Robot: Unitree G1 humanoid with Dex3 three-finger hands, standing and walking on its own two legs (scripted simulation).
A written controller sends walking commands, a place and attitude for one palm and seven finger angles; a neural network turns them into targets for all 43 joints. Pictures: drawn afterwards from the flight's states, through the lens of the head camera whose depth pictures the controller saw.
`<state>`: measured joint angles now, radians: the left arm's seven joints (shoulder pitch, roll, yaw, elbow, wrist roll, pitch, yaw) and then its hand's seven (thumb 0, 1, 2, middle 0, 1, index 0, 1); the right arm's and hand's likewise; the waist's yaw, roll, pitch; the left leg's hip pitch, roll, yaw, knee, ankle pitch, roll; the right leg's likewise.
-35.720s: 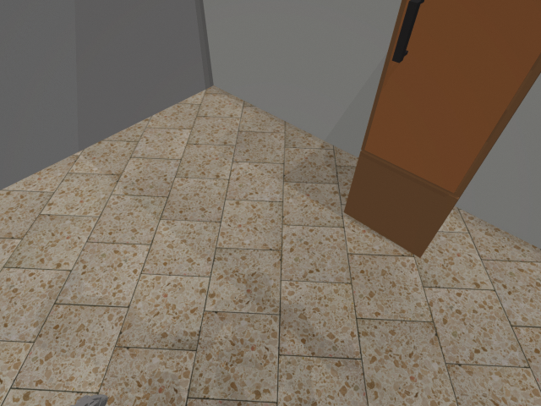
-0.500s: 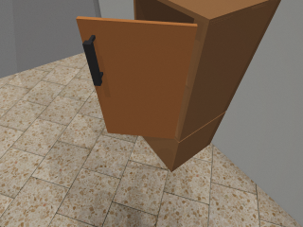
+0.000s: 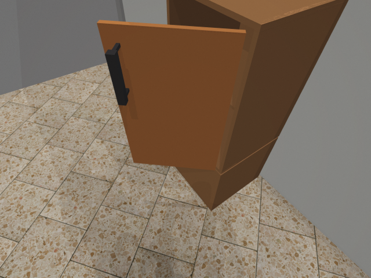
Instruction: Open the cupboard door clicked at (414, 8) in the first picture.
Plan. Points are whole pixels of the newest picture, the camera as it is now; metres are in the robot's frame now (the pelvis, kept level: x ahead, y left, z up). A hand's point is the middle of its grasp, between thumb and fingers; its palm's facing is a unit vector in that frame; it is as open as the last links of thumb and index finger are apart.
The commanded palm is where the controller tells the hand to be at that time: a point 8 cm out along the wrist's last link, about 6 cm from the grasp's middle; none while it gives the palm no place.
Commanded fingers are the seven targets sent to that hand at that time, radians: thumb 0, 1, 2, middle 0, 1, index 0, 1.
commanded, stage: come to a stop and stand still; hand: left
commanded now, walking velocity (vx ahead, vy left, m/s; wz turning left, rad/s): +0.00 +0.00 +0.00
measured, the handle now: (120, 75) +0.58 +0.22 +0.12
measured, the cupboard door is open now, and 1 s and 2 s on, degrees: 49 49 49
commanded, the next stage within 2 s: none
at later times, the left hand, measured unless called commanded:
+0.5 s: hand out of the picture +0.00 +0.23 -0.17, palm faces +0.03 -0.97 -0.24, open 7.4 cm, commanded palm none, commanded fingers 0.00 0.90 0.90 -0.20 -0.30 -0.20 -0.30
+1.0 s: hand out of the picture -0.13 +0.22 -0.18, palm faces +0.04 -0.98 -0.19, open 7.4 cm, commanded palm none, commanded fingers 0.00 0.90 0.90 -0.20 -0.30 -0.20 -0.30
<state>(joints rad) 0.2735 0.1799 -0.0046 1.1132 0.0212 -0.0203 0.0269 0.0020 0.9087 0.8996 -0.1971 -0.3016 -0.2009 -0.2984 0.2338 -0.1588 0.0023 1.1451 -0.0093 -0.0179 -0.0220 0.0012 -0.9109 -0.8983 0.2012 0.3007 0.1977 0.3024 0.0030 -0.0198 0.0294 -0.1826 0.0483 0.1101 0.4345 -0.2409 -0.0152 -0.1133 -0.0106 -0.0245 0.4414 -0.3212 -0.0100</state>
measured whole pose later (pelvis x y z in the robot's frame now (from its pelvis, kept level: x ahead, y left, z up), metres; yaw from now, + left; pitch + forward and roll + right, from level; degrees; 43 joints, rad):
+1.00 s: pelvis -0.08 +0.05 +0.00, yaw +2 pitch -3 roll -1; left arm 0.40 0.17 -0.01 1.09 0.03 0.01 0.03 0.00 0.91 0.90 -0.20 -0.30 -0.20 -0.30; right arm 0.30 -0.17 -0.03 1.09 -0.01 0.02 0.00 0.00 -0.91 -0.90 0.20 0.30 0.20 0.30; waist 0.00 0.00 0.02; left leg -0.28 -0.01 0.11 0.43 -0.12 0.06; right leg -0.20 -0.07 -0.03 0.44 -0.20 0.05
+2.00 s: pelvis -0.20 +0.08 +0.00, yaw -2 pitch -3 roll -2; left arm 0.34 0.21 0.07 0.99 0.02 0.05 0.01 0.00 0.91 0.90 -0.19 -0.30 -0.20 -0.30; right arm 0.33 -0.19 -0.05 1.07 -0.04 0.04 -0.03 0.00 -0.91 -0.90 0.20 0.30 0.20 0.30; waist -0.02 0.02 -0.06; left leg -0.32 -0.01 0.10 0.34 -0.10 0.04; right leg -0.18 0.04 -0.09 0.69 -0.48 -0.03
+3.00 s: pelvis -0.19 +0.09 -0.01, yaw -1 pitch +0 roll +0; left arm 0.11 0.14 0.04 0.96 0.04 0.01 0.02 -0.01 0.92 0.90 -0.20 -0.30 -0.20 -0.30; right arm 0.19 -0.20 -0.07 1.01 -0.01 0.03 -0.02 0.00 -0.91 -0.90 0.20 0.30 0.19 0.30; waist -0.01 0.00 0.09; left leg -0.32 0.02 0.07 0.69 -0.38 -0.04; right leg -0.31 -0.06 -0.10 0.55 -0.24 0.01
